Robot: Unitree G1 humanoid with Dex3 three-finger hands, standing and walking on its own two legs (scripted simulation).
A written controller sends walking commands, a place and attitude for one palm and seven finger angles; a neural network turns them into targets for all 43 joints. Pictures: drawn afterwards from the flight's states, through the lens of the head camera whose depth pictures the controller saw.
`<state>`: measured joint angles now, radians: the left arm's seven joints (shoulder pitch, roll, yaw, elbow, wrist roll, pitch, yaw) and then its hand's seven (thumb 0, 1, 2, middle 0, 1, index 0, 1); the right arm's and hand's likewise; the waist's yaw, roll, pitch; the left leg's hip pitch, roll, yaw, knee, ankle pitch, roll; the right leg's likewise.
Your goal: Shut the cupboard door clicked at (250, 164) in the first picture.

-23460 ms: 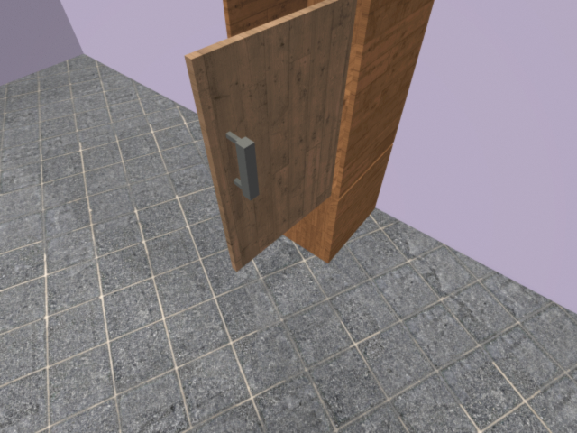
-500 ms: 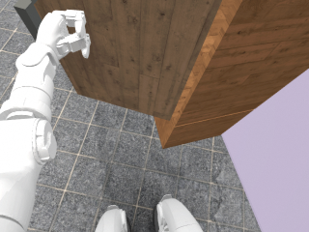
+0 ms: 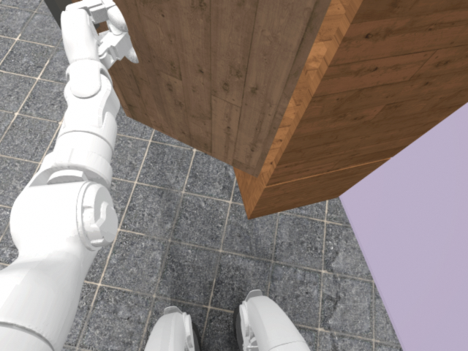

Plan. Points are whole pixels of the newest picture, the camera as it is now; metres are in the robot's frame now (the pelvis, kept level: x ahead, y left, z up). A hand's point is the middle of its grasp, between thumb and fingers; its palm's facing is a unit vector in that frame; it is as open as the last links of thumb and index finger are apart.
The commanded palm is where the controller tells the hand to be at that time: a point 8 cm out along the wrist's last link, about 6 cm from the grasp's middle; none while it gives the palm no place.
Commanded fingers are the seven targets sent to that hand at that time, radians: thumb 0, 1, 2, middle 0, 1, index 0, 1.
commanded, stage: pull the fist back off the door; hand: left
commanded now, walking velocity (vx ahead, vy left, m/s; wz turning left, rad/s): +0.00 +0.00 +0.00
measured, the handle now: out of the picture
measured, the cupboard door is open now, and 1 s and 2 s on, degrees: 49 49 49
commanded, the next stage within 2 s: draw the hand back to the body in 0.66 s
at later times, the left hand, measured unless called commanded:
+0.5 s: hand (129, 99) +0.48 +0.09 +0.10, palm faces +0.08 -1.00 +0.02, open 3.1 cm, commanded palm +0.45 +0.12 +0.11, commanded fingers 0.00 0.90 0.90 -1.30 -1.50 -1.30 -1.50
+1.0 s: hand (111, 102) +0.45 +0.10 +0.14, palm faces +0.05 -1.00 -0.08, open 3.1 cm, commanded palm +0.39 +0.15 +0.14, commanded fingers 0.00 0.90 0.90 -1.30 -1.50 -1.30 -1.50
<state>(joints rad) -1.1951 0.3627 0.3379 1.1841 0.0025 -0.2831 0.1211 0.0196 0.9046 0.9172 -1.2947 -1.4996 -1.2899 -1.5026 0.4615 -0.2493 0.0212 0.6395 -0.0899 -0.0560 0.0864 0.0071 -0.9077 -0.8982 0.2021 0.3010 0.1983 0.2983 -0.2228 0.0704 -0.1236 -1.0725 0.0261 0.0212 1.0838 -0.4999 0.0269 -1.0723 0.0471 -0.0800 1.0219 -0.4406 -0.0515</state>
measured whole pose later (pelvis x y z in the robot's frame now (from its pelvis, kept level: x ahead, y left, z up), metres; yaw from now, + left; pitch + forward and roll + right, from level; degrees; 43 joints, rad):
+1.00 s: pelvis +0.00 +0.00 +0.04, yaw -1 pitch +14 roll +1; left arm -0.62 0.18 0.20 0.87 -0.05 -0.43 0.07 0.01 0.90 0.90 -1.30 -1.50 -1.29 -1.50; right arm 0.41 -0.24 0.00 0.64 -0.01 0.02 0.06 0.01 -0.91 -0.90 0.20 0.30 0.20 0.30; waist -0.10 0.06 -0.13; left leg -0.68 0.01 0.08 0.86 -0.43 0.03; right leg -0.72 0.04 -0.01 0.86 -0.39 -0.05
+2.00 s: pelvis +0.02 +0.02 +0.09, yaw +2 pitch -3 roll -1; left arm 0.48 0.37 0.35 -0.38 -0.08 -0.06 0.10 0.01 0.89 0.90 -0.41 -0.53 -0.41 -0.53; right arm 0.22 -0.24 0.03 0.63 0.01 -0.03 -0.06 0.02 -0.91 -0.90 0.20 0.30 0.20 0.30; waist 0.06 0.09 -0.01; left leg -0.08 -0.03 0.03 0.42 -0.27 0.05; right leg -0.09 0.02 -0.05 0.39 -0.24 -0.02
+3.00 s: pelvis -0.03 +0.03 +0.07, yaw +0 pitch +1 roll -1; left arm 0.56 0.46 0.45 -0.48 -0.07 -0.16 0.13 0.01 0.89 0.90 -0.21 -0.30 -0.21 -0.30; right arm 0.18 -0.24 -0.01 0.53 0.02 0.03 -0.08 0.02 -0.91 -0.90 0.20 0.30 0.20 0.30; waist 0.00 0.02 -0.02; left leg -0.32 -0.04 0.08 0.58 -0.28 0.08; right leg -0.35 0.01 0.00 0.56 -0.23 0.01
